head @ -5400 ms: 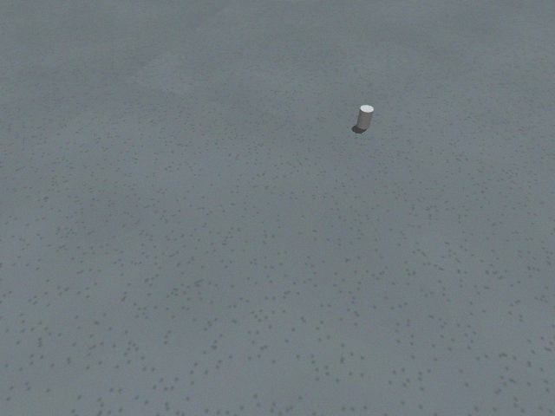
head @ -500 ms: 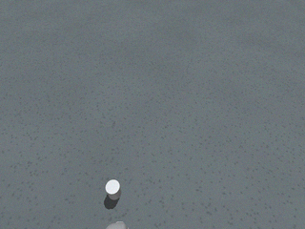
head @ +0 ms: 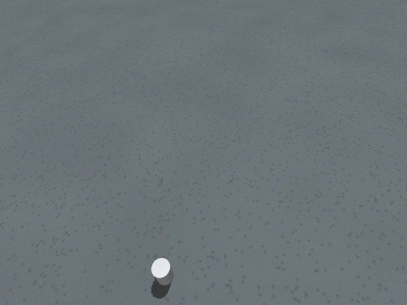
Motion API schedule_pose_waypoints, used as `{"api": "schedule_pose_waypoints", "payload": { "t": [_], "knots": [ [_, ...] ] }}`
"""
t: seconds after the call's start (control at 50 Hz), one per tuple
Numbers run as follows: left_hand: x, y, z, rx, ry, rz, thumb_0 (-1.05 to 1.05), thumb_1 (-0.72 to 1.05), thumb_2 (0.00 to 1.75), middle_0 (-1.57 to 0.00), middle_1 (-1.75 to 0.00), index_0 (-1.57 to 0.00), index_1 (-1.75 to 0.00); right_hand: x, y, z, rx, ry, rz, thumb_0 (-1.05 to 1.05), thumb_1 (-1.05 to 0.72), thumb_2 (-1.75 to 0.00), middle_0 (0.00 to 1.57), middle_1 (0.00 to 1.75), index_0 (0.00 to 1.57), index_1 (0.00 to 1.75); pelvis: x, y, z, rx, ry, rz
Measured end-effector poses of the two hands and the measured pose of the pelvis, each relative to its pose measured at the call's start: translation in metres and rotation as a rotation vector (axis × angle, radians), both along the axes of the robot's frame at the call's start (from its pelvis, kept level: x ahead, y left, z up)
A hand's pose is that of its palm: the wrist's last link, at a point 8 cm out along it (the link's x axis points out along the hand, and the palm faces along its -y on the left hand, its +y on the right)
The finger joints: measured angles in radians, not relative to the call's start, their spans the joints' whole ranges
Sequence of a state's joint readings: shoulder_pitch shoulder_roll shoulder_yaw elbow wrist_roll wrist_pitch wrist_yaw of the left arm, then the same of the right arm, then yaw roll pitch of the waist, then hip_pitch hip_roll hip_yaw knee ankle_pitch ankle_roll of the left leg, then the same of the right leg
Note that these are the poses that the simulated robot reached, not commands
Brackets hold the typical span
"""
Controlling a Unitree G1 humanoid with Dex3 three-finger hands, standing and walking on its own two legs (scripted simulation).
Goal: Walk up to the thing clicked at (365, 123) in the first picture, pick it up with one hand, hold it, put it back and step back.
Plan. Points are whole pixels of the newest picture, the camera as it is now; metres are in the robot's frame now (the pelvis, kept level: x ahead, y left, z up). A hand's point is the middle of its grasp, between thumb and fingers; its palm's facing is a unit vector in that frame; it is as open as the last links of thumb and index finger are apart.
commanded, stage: walk up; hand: left
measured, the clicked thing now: (163, 271) +0.38 +0.23 -0.70
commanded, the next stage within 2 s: stand in 1.20 s
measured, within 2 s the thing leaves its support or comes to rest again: neither
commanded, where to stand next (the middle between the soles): +0.06 +0.02 m, yaw +1 degrees
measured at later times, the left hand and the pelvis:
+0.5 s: hand out of the picture +0.10 +0.27 -0.14, palm faces +0.00 -0.93 -0.36, open 7.4 cm; pelvis +0.02 +0.00 +0.01, yaw +1 degrees
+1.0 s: hand out of the picture +0.10 +0.27 -0.14, palm faces +0.04 -0.93 -0.36, open 7.4 cm; pelvis +0.03 +0.00 +0.01, yaw +2 degrees
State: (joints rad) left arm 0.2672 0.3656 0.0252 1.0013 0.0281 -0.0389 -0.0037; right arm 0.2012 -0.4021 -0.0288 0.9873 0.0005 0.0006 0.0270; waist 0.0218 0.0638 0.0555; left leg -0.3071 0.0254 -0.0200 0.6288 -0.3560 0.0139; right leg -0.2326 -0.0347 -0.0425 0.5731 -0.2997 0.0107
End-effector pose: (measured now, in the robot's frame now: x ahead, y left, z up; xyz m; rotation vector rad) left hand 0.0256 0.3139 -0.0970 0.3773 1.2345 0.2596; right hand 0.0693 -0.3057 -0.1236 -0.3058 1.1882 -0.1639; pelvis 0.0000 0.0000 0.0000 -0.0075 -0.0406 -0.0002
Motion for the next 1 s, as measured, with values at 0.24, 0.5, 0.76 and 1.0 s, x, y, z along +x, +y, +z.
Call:
{"api": "schedule_pose_waypoints", "payload": {
  "t": [0.24,0.5,0.76,1.0],
  "knots": [
    [0.068,-0.005,-0.012,-0.068,-0.115,-0.039,0.01,0.9,0.9,-0.2,-0.3,-0.2,-0.3,0.017,0.016,0.016,-0.016,-0.007,-0.006,0.01,-0.91,-0.9,0.2,0.3,0.2,0.3,0.013,0.007,0.004,-0.003,-0.008,0.007],
    [0.068,-0.003,-0.009,-0.065,-0.071,-0.021,0.01,0.91,0.9,-0.2,-0.3,-0.2,-0.3,0.038,0.008,0.024,-0.031,-0.016,0.001,0.01,-0.91,-0.9,0.2,0.3,0.2,0.3,0.019,0.005,0.009,-0.007,-0.005,0.019],
    [0.051,0.0,-0.006,-0.045,-0.018,0.036,0.01,0.91,0.9,-0.2,-0.3,-0.2,-0.3,0.046,0.012,0.015,-0.011,0.016,0.009,0.01,-0.91,-0.9,0.2,0.3,0.2,0.3,0.028,0.003,0.01,-0.004,-0.012,0.031],
    [0.065,-0.005,-0.008,-0.064,-0.042,0.034,0.01,0.91,0.9,-0.2,-0.3,-0.2,-0.3,0.051,0.014,0.019,-0.017,0.017,0.014,0.01,-0.91,-0.9,0.2,0.3,0.2,0.3,0.031,0.003,0.012,0.001,-0.01,0.036]
  ]
}}
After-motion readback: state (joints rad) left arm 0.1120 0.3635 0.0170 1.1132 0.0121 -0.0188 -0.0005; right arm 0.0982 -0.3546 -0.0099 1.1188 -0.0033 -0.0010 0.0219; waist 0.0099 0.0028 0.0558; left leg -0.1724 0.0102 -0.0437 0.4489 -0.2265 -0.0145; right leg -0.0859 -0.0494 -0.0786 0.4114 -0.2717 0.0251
